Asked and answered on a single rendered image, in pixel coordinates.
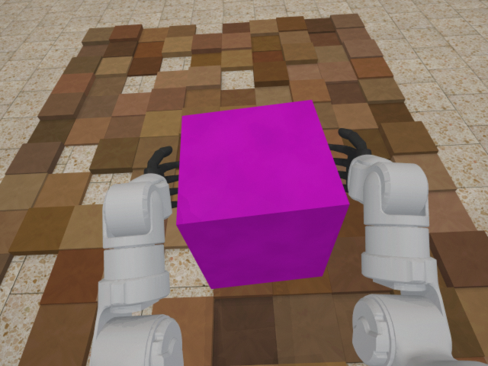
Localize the left robot upper arm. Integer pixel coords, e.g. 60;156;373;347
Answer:
91;314;184;366

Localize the right robot upper arm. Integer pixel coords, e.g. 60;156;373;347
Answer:
352;294;488;366

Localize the left robot hand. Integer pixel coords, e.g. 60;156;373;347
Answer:
144;146;180;208

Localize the left robot forearm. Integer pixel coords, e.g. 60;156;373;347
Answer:
89;173;172;366

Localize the right robot hand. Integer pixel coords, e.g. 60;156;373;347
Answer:
328;128;371;193

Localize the right robot forearm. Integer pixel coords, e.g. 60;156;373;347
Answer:
348;155;452;351

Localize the carton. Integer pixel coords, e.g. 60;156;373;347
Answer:
176;100;350;289

